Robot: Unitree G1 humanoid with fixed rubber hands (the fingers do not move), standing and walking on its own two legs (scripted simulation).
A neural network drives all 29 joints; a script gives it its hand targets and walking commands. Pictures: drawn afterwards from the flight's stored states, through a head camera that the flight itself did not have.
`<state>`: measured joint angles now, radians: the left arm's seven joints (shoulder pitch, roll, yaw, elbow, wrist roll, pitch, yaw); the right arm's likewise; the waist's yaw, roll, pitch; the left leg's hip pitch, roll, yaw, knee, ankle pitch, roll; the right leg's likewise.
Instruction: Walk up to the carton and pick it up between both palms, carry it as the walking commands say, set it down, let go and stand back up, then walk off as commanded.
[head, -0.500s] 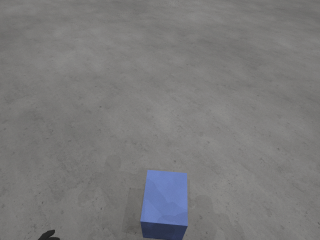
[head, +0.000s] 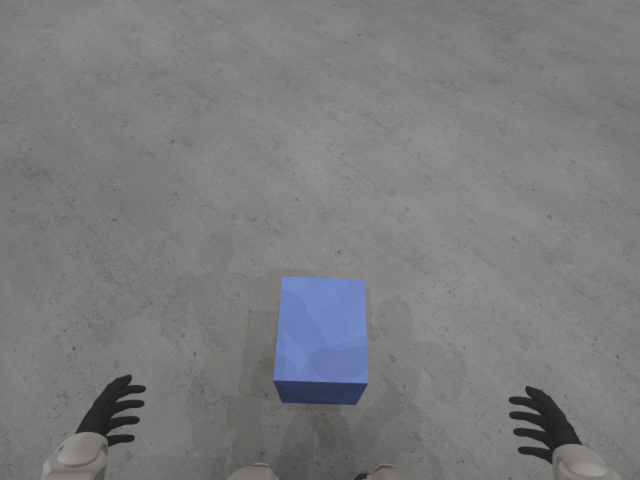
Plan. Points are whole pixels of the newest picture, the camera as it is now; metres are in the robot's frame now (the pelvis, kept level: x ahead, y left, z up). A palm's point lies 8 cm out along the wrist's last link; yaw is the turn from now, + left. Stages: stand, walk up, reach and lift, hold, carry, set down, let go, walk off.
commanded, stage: reach and lift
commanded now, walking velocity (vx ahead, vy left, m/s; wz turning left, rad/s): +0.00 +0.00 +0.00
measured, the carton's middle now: (321, 344) +0.46 +0.02 -0.61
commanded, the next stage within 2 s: none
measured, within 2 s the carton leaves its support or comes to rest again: neither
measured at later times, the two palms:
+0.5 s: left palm (159, 350) +0.29 +0.26 -0.14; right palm (491, 359) +0.31 -0.24 -0.14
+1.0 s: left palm (212, 281) +0.44 +0.22 -0.18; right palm (438, 286) +0.45 -0.19 -0.19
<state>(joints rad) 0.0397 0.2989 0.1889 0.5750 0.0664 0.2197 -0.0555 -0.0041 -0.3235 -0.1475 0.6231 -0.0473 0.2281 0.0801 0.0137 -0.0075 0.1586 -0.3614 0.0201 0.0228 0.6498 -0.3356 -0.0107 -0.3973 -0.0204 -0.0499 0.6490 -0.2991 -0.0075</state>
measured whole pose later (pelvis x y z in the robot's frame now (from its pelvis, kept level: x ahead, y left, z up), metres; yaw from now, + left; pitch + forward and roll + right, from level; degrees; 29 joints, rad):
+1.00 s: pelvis -0.06 +0.01 -0.09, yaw +0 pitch +40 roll +1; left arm -1.06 0.26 0.32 0.89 0.00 0.16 0.02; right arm -1.11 -0.29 -0.26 0.94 -0.02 0.17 -0.02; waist 0.02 -0.01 0.00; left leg -1.42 0.00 0.02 1.06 -0.35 0.00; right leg -1.45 -0.01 0.01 1.05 -0.29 0.01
